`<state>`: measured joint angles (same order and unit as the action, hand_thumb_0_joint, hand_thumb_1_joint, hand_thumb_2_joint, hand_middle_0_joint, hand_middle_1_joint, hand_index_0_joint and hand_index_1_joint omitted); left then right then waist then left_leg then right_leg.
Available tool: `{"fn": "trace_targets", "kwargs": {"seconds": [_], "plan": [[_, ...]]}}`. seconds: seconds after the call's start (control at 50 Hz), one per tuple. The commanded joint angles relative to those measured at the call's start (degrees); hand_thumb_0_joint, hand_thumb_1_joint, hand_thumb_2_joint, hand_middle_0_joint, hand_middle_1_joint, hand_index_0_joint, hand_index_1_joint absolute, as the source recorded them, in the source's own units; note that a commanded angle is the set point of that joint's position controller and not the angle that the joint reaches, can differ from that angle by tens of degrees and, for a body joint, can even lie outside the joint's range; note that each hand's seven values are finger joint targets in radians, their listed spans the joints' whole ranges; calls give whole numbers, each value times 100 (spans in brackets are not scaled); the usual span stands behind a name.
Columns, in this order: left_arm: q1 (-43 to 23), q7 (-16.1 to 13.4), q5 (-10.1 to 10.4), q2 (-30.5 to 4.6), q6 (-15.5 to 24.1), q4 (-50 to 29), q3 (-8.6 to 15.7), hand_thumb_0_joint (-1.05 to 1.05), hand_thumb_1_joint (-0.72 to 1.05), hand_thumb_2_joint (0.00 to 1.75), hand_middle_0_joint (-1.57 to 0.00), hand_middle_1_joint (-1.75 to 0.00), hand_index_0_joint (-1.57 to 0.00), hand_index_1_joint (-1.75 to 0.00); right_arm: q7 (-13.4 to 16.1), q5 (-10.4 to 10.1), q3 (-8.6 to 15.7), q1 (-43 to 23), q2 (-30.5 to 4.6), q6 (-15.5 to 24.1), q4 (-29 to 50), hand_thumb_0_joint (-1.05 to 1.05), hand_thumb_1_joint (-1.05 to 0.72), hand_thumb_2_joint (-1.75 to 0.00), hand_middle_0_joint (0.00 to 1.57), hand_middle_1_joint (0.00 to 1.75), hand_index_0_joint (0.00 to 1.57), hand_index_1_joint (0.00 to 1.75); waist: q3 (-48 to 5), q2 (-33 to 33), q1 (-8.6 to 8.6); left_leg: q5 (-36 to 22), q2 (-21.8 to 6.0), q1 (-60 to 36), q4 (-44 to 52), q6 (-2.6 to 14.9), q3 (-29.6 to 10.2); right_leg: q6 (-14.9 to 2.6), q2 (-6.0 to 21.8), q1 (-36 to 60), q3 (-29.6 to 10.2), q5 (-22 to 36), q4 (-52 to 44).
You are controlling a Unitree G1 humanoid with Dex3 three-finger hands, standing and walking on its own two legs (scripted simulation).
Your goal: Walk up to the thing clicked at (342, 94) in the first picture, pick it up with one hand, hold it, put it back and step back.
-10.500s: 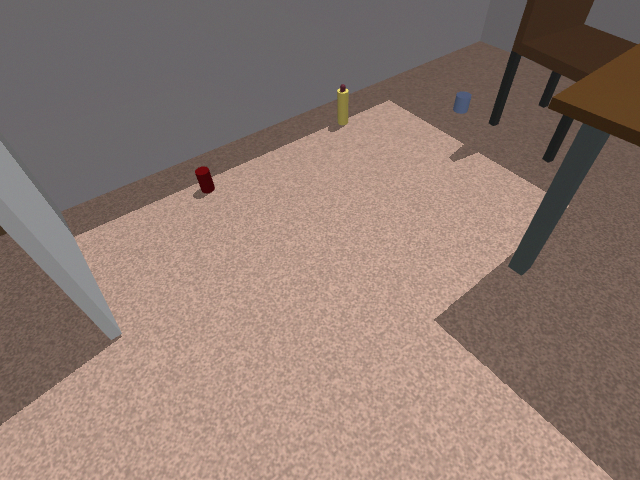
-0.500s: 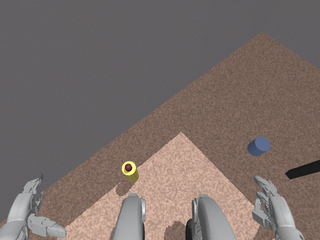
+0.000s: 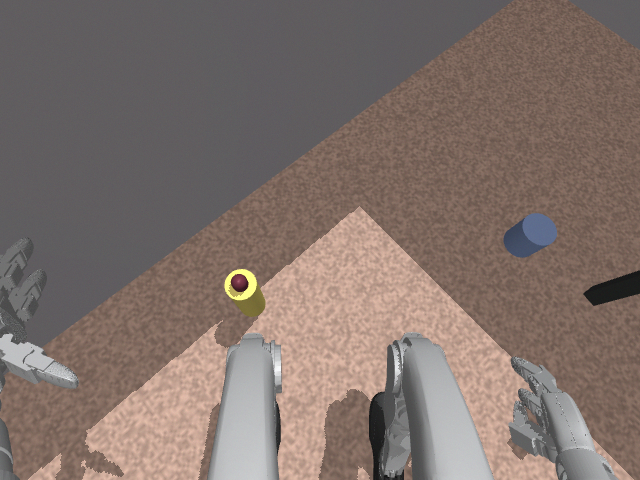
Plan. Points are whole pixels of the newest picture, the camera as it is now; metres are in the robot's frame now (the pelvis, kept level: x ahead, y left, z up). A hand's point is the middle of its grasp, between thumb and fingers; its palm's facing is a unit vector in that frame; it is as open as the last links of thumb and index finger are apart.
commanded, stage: go down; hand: left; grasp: from the side
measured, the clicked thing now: (246, 293) +0.41 +0.18 -0.40
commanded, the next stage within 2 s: approach in 1.30 s
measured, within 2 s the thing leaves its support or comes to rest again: neither
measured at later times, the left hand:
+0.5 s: hand (59, 301) +0.33 +0.37 -0.09, palm faces +0.10 -0.98 -0.15, open 17.4 cm
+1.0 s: hand (67, 294) +0.34 +0.37 -0.11, palm faces +0.10 -0.99 -0.13, open 17.4 cm
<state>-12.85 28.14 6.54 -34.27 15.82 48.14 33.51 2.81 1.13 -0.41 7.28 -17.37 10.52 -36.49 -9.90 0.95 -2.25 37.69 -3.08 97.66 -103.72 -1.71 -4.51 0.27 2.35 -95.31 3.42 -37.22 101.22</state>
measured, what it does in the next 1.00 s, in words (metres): lowers itself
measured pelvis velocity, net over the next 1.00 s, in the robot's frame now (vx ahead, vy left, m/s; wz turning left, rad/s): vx -0.02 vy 0.00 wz -0.03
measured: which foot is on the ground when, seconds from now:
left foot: down 0.00-1.00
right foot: down 0.00-1.00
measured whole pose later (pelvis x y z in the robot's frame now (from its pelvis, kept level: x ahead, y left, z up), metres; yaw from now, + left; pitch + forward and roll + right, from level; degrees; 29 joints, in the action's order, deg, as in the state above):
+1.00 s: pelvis -0.02 +0.00 -0.09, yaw -2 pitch +33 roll -5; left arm -23.6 37.3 9.8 -41.6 17.6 52.7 39.6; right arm 2.4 1.7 -3.0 6.2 -19.5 10.4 -38.8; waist -8.1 1.0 -2.6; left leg 39.4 -2.6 114.2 -120.5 -1.8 -6.4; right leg 0.4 2.2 -111.4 3.6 -38.7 117.3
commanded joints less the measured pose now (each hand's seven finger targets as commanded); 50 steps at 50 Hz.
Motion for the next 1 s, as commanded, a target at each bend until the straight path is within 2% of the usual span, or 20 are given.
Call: {"fn": "trace_targets", "kwargs": {"seconds": [0.0,0.02,0.08,0.12,0.18,0.24,0.28,0.32,0.34,0.44,0.5,0.56,0.66,0.74,0.78,0.84,0.86,0.88,0.92,0.98], "plan": [[-783,203,265,-2069,465,-704,638,0,-57,5,-7,-8,-7,-8,88,-55,372,388,-1178,234,463,0,-89,-90,20,30,20,30,-2649,-837,160,-425,155,-1763,1326,266,59,-192,-166,1193,-220,338,-1108],[-744,214,290,-2191,476,-708,788,0,-56,5,-7,-7,-7,-7,85,-54,365,396,-1193,233,466,0,-89,-90,20,30,20,30,-2846,-770,227,-654,165,-1698,1215,270,102,-193,-170,1321,-223,517,-1044],[-696,347,319,-2307,467,-790,832,0,-57,5,-7,-6,-6,-7,102,-47,362,399,-1259,220,459,0,-89,-90,20,30,20,30,-3181,-928,272,-1035,179,-1828,1018,269,148,-218,-178,1261,-185,802,-858],[-849,409,358,-2311,429,-722,833,0,-56,6,-7,-7,-6,-7,103,-60,351,427,-1273,228,392,0,-90,-90,20,30,20,30,-3050,-831,199,-1016,177,-1658,915,277,125,-214,-183,1154,-137,802,-772],[-876,447,381,-2531,445,-758,1020,0,-57,7,-7,-6,-5,-7,103,-53,317,406,-1296,212,386,0,-90,-90,20,30,20,30,-3171,-967,289,-1096,175,-1629,819,269,128,-234,-195,1073,-92,860,-580],[-1085,540,414,-2327,446,-692,855,0,-55,6,-6,-6,-5,-6,104,-60,318,391,-1286,220,328,0,-90,-90,20,30,20,30,-2875,-904,159,-747,151,-1399,773,273,76,-231,-209,729,-55,611,-490],[-1208,561,420,-2643,490,-847,1046,0,-56,6,-6,-6,-5,-6,107,-56,315,402,-1338,225,353,0,-90,-90,20,30,20,30,-3038,-1084,242,-727,150,-1453,745,264,54,-240,-208,695,-21,620,-357],[-1199,601,410,-2560,488,-777,923,0,-55,6,-6,-6,-5,-6,112,-58,306,345,-1323,227,369,0,-91,-90,20,30,20,30,-2885,-1040,196,-436,138,-1301,742,278,60,-227,-212,577,-41,381,-393],[-1281,627,439,-2446,484,-736,902,0,-54,8,-6,-6,-5,-7,96,-51,314,429,-1330,234,316,0,-91,-90,20,30,20,30,-2927,-1007,135,-458,131,-1315,705,270,34,-223,-212,539,-19,417,-346],[-1329,676,475,-2817,495,-928,1100,0,-55,7,-6,-5,-5,-6,117,-53,270,400,-1378,248,339,0,-91,-91,20,30,20,30,-3163,-1141,276,-768,152,-1376,548,252,57,-245,-212,491,25,648,-150],[-1315,743,533,-2456,469,-744,949,0,-55,8,-6,-7,-4,-7,103,-55,264,485,-1372,242,217,0,-91,-91,20,30,20,30,-3056,-1124,175,-899,152,-1377,482,244,2,-260,-210,286,70,741,-20],[-1321,767,498,-2759,466,-835,1069,0,-54,8,-5,-5,-4,-6,116,-41,264,450,-1446,223,252,0,-91,-91,20,30,20,30,-3228,-1305,263,-1099,131,-1638,439,225,-62,-275,-202,144,90,860,122],[-1452,827,560,-2615,468,-683,1028,0,-55,8,-5,-6,-4,-7,103,-31,238,445,-1418,214,187,0,-91,-91,20,30,20,30,-3027,-1150,187,-870,156,-1296,283,260,-3,-259,-203,55,78,714,155],[-1613,842,535,-2834,488,-677,1124,0,-55,8,-5,-6,-4,-7,97,-12,213,441,-1422,190,225,0,-91,-91,20,30,20,30,-3159,-1053,184,-933,176,-1103,118,281,78,-244,-196,218,56,755,196],[-1624,866,545,-2726,493,-523,1082,0,-55,8,-5,-6,-4,-7,84,-9,205,458,-1399,190,180,0,-91,-91,20,30,20,30,-3019,-949,163,-782,179,-939,88,299,93,-241,-207,138,54,635,207],[-1825,898,524,-2917,527,-575,1106,0,-52,9,-5,-6,-3,-7,76,-5,208,385,-1428,180,212,0,-90,-91,20,30,20,30,-2888,-990,200,-370,164,-778,89,314,104,-227,-212,4,34,300,199],[-1843,920,509,-2799,515,-517,1009,0,-52,9,-5,-6,-3,-7,65,10,216,481,-1410,179,153,0,-91,-91,20,30,20,30,-2943,-1006,123,-371,168,-780,51,312,132,-219,-202,71,9,296,173],[-1917,911,541,-2955,527,-562,1113,0,-52,9,-5,-5,-4,-6,53,7,202,461,-1418,184,178,0,-90,-90,20,30,20,30,-2961,-903,153,-280,173,-629,12,323,152,-199,-202,156,-23,196,132],[-1907,907,550,-3090,540,-624,1201,0,-54,8,-5,-5,-4,-6,43,7,186,489,-1425,181,156,0,-91,-91,20,30,20,30,-3107,-977,229,-405,184,-665,-52,312,184,-210,-205,179,-32,283,199],[-1856,942,547,-2929,521,-506,1093,0,-55,9,-5,-6,-4,-7,41,-7,173,551,-1441,167,75,0,-91,-91,20,30,20,30,-3112,-1091,183,-665,179,-844,-46,283,117,-249,-213,-20,62,522,370]]}}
